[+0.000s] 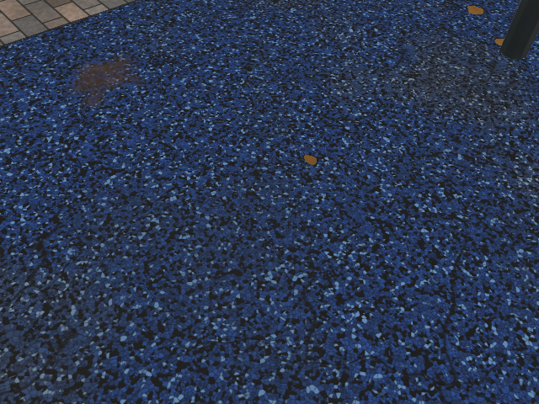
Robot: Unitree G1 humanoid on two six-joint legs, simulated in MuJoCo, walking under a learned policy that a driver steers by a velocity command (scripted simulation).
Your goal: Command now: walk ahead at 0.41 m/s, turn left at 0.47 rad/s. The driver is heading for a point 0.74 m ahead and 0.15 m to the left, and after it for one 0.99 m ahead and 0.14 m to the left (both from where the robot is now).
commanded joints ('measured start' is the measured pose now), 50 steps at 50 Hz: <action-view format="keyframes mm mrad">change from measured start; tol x32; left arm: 1 -204 53 -9 -177 -23 -76 -11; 50 -73 128 -15 -87 -42 -73 -43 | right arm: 1 281 -213 -45 0 -15 -28 -3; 41 -177 -37 17 -289 -3 -15 15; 50 129 -131 -20 -185 -24 -37 -4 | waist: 1 -138 274 -47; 20 81 127 -142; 22 28 -369 -376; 30 -18 -57 23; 50 -95 102 -107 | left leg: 1 536 382 -867 -455 -318 322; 7 306 198 -398 -429 249 172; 18 264 191 -409 -291 338 87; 20 178 92 -361 14 437 38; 23 -418 3 -257 695 -261 -49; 42 -243 75 -48 -27 161 -13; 45 267 -18 9 -95 191 53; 47 749 412 -760 -248 27 272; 50 426 319 -430 -328 124 157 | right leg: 1 -730 99 127 563 -129 -36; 19 -62 135 97 -253 405 -84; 22 649 -309 856 -365 15 -321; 28 92 -139 300 -509 248 -230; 41 217 -166 -4 -534 482 -224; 45 137 -103 -106 -78 896 -145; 47 -411 128 36 555 -164 -61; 50 -519 2 128 564 30 -89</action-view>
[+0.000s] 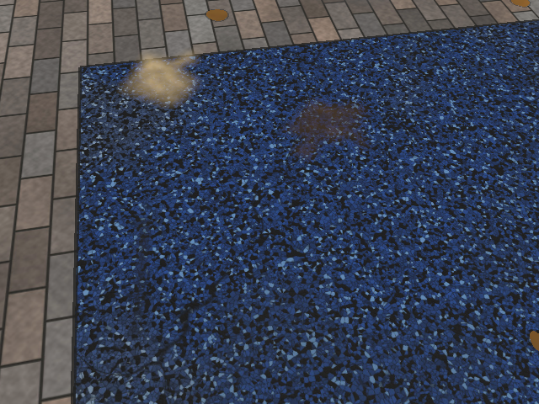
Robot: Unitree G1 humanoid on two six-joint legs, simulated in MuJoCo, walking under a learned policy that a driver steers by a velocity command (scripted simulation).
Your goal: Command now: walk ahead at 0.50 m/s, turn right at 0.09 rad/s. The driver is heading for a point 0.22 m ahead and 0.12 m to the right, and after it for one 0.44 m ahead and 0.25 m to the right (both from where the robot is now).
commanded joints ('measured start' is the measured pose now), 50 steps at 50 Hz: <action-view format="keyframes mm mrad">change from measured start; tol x16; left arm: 1 -73 117 27 -91 4 -24 5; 13 -186 25 12 -170 34 35 -26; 21 16 300 96 -215 58 36 -6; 27 -173 126 54 -290 37 71 17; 50 -124 100 67 -349 11 137 38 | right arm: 1 145 -126 -43 1 -7 -23 -4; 50 8 -139 -50 -21 -16 37 -75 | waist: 1 -82 93 -119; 18 6 84 -111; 21 -49 -279 -373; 24 -9 3 -248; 40 -39 -164 -184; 44 -20 291 -146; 50 -39 153 -91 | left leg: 1 405 271 -324 -328 84 161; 6 249 236 -45 -388 599 145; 18 430 248 121 -52 792 66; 19 392 186 147 129 732 20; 20 188 101 152 412 343 -58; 21 -141 -101 31 743 -536 -125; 22 -190 -71 -160 816 -503 -106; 41 163 -30 -122 -169 -4 -89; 44 266 419 -588 -299 282 213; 50 312 229 -196 -242 354 131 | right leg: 1 -409 -79 78 97 135 -21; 11 -254 -15 2 -376 543 35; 18 -157 71 -77 -522 347 -58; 19 -10 107 -72 -626 485 -94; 21 492 -289 583 -602 1217 -407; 26 62 -129 375 -795 475 -262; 41 0 -12 472 -667 357 -150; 44 -345 185 154 -112 -158 12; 50 -387 112 72 70 85 102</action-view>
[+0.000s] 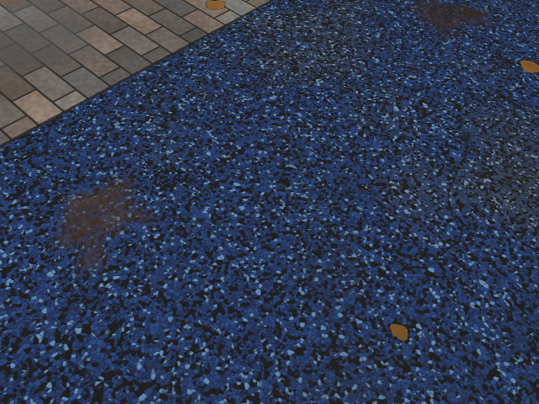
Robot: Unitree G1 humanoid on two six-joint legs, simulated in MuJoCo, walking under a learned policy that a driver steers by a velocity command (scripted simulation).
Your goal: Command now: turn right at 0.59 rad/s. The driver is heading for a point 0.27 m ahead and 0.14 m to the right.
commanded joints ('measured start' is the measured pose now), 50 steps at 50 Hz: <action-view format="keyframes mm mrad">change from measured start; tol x16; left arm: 1 -33 39 9 -89 -11 -3 -3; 14 100 234 62 -127 7 -3 -11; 50 -18 17 -19 -86 6 -17 -7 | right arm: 1 -21 -151 -36 -72 1 0 -14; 50 -34 -185 -36 -79 25 11 22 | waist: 1 -12 213 -66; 12 25 207 -112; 14 -5 -284 -145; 18 29 -63 -110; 35 -22 -88 -128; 37 39 350 -100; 40 49 166 -61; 50 -21 249 -103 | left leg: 1 203 218 -140 -129 403 195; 12 113 257 21 34 321 113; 13 -33 195 106 204 152 29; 14 -361 52 158 534 -441 -76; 15 -415 -1 -17 701 -485 -85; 21 -332 -1 -57 667 -141 -85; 34 -15 -71 -69 -16 -18 -42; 38 148 404 -511 -173 367 302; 43 118 199 -196 -148 333 211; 50 158 213 -158 -96 390 225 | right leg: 1 -117 -55 -46 -12 39 40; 10 175 -94 -163 -474 78 -24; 12 347 -59 -179 -693 251 -84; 14 685 -418 344 -709 932 -281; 18 501 -333 239 -763 649 -310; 34 362 -207 410 -674 462 -246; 37 -11 69 74 -263 -227 -76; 41 -35 -27 63 105 -57 15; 50 240 -71 -96 -478 17 21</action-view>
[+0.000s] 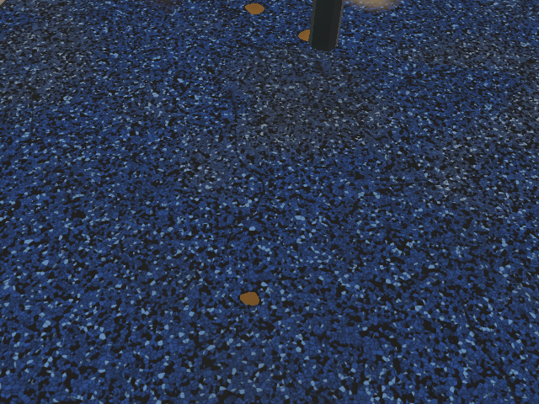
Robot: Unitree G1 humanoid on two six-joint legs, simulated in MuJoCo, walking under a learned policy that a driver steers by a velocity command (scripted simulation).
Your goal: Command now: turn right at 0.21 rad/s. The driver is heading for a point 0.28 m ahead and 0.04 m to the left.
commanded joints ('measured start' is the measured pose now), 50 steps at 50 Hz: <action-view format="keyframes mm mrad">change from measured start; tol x16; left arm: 1 3 60 10 -61 0 -19 -7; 50 -64 52 2 39 13 -52 16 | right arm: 1 -30 -184 -43 -52 18 -5 4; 20 -61 -116 -8 -26 32 -94 41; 27 254 -322 -54 44 -6 -89 37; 50 85 -117 21 137 -6 -46 27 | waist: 1 9 207 -130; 5 -53 -205 -166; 16 98 -184 72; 25 -51 -49 -72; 27 -57 334 -151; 50 3 -42 -128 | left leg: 1 103 198 -168 -68 385 207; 5 -61 36 -13 42 -128 -31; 10 25 39 -20 -5 82 -62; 17 -403 29 -42 408 -321 20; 20 -370 53 -35 306 -252 52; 25 191 -51 56 41 84 24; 28 317 384 -652 -231 127 306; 37 159 145 -79 -159 781 173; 50 24 7 -45 -89 221 22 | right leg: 1 114 16 -80 -285 132 -22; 4 423 -174 156 -470 617 -126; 10 172 -115 127 -445 316 -164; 15 186 -237 368 -610 -305 -301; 22 199 -216 233 -601 50 -298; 26 -18 -55 36 -218 167 -159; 28 -269 44 14 270 -215 -49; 45 159 -58 -36 -406 429 -76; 47 347 -137 49 -337 818 -137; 50 342 -101 37 -307 725 -150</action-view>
